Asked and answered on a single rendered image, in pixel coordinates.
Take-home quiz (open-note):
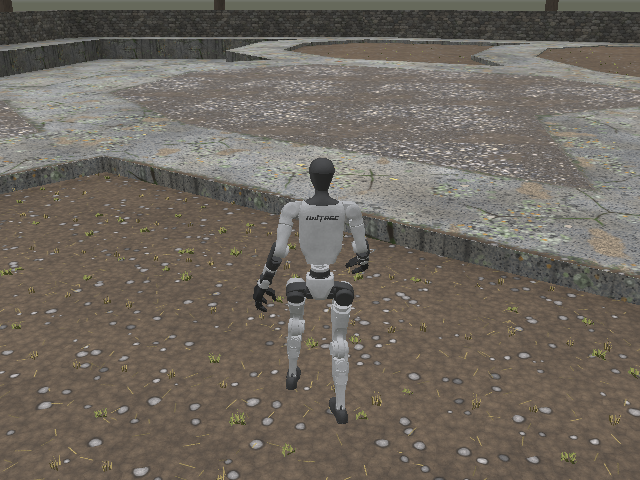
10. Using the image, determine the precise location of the left robot forearm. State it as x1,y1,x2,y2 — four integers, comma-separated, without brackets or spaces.
257,242,282,289

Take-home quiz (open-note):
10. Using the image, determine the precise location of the left robot hand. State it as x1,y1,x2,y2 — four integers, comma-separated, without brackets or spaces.
253,281,276,312

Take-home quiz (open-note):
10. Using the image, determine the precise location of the robot left thigh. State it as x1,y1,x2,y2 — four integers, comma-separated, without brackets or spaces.
286,277,306,336

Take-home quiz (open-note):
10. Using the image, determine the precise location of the right robot forearm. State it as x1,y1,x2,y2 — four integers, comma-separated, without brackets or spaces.
356,239,370,265

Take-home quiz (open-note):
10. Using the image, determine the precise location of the right robot hand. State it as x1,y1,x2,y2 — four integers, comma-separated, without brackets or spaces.
345,256,369,274

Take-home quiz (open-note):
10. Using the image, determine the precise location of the robot left shin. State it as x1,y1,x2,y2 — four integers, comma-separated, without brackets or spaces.
287,318,302,377

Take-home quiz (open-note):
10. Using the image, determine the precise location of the left robot upper arm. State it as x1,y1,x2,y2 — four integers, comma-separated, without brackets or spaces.
273,201,301,258

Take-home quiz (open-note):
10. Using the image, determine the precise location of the right robot upper arm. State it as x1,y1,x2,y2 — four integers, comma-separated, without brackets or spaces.
342,201,368,254

